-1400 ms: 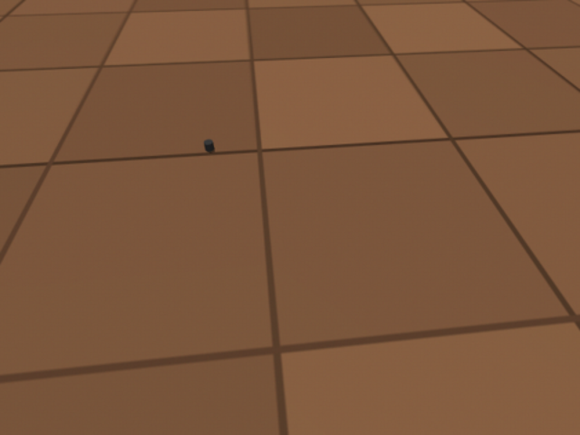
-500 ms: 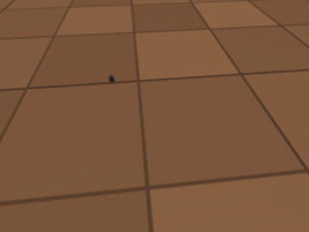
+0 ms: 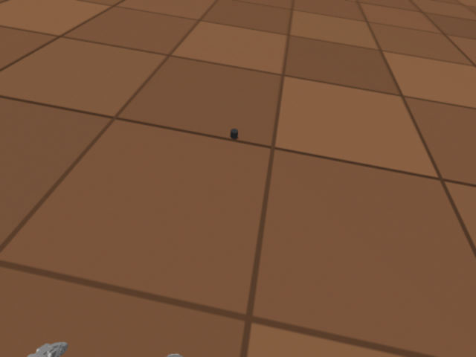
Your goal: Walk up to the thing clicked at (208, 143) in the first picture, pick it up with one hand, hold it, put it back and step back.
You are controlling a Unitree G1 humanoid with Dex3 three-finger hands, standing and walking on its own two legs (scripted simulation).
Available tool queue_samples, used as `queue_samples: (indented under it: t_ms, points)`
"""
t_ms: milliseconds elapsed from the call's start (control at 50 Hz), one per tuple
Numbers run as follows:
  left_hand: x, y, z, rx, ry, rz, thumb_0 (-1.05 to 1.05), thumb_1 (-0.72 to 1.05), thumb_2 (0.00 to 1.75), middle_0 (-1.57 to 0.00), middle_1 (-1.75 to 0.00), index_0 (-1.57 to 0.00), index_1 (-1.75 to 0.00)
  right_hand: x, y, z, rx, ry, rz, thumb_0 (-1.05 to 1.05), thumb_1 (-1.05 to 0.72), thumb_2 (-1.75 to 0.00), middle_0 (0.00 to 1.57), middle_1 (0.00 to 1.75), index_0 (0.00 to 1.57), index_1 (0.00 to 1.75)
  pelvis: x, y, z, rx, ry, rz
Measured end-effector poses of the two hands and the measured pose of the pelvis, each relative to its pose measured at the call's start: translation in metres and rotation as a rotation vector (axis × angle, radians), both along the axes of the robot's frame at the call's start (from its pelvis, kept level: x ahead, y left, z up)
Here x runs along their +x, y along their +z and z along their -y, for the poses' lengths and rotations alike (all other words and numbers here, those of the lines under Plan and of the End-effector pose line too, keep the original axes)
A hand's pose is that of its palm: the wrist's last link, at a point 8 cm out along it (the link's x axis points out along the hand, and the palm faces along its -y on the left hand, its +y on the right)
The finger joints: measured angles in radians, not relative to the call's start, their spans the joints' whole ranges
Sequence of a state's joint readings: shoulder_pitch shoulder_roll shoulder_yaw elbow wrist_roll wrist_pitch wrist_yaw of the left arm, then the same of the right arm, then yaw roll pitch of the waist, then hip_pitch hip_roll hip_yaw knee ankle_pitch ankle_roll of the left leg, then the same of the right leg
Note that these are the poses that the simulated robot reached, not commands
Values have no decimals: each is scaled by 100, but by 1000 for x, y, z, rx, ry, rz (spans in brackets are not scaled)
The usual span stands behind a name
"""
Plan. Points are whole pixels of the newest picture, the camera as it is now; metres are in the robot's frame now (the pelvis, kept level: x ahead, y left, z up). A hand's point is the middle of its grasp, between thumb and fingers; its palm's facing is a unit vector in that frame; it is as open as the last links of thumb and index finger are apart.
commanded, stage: walk up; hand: left
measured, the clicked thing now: (234, 133) +1.68 +0.07 -0.75
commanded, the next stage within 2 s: none
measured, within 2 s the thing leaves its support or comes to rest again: neither
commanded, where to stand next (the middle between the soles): +1.87 -0.34 m, yaw +84 degrees
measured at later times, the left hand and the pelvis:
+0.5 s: hand (101, 273) +0.30 +0.31 -0.13, palm faces +0.31 -0.90 -0.30, open 7.4 cm; pelvis +0.27 -0.01 +0.00, yaw +21 degrees
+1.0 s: hand (167, 248) +0.41 +0.20 -0.18, palm faces +0.61 -0.73 -0.31, open 7.4 cm; pelvis +0.58 -0.02 -0.03, yaw +41 degrees
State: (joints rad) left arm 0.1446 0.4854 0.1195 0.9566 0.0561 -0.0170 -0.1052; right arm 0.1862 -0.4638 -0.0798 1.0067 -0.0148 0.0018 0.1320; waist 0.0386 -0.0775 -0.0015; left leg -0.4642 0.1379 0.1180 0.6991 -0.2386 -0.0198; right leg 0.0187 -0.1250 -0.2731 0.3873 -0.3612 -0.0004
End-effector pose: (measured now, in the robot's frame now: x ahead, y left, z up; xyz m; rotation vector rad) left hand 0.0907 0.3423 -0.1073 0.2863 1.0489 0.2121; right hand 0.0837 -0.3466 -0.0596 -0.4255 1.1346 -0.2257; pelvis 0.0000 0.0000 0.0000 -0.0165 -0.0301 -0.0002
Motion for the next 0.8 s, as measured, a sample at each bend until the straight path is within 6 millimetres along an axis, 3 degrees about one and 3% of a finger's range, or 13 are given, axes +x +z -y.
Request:
queue_samples:
  t_ms: [60,100,180,260,380,480,560,600,640,700,800]
  points:
    - [22,-19,-31,17,38,12,1,90,89,-20,-30,-21,-30,46,2,-3,-77,27,92,1,-90,-90,20,30,21,30,32,-21,-19,2,22,11]
    - [42,-28,-41,17,49,15,1,90,89,-20,-30,-20,-30,64,-1,-9,-106,25,131,1,-90,-90,20,30,21,30,46,-31,-26,22,46,23]
    - [84,-18,-29,-51,39,69,1,91,89,-19,-30,-20,-30,80,1,-33,-83,56,47,1,-90,-90,20,30,21,30,76,-14,-28,32,97,26]
    - [112,-4,-12,-115,58,89,1,91,89,-19,-30,-20,-30,107,4,-51,-54,121,-36,1,-90,-90,20,30,21,30,112,5,-26,19,168,15]
    - [138,6,-8,-105,151,56,1,90,89,-20,-30,-21,-30,186,0,-50,-39,213,-80,1,-89,-90,21,30,21,30,180,11,-14,12,272,-11]
    - [175,12,-9,-37,260,52,1,90,89,-20,-30,-21,-30,287,-12,-28,-67,311,-78,1,-89,-90,21,30,22,30,252,0,7,32,351,-36]
    - [220,16,-2,49,340,101,1,90,89,-20,-30,-20,-30,393,-36,-2,-114,410,-64,1,-89,-90,21,30,22,30,318,-22,27,31,421,-46]
    - [233,19,9,90,378,127,1,90,89,-20,-30,-20,-30,450,-48,1,-138,454,-55,1,-90,-90,21,30,21,30,343,-29,35,9,467,-37]
    - [235,25,25,89,426,114,1,91,89,-20,-30,-20,-30,504,-47,-12,-128,500,-29,1,-90,-90,20,30,21,30,366,-23,37,12,507,-35]
    - [228,32,47,68,506,52,1,90,89,-20,-30,-21,-30,580,-35,-46,-65,592,32,1,-90,-90,20,30,21,30,402,-7,38,17,555,-33]
    - [219,25,77,32,647,-64,1,90,89,-20,-30,-21,-30,685,-14,-107,-11,758,96,1,-90,-90,20,30,21,30,465,1,40,11,623,-37]
